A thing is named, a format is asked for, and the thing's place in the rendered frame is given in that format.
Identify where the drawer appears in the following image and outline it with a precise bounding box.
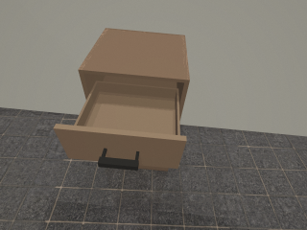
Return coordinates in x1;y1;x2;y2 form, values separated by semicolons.
54;80;187;169

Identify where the handle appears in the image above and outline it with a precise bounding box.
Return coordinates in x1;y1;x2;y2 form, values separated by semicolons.
98;148;139;171

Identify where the cabinet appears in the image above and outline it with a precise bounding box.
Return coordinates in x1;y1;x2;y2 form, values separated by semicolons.
78;28;190;172

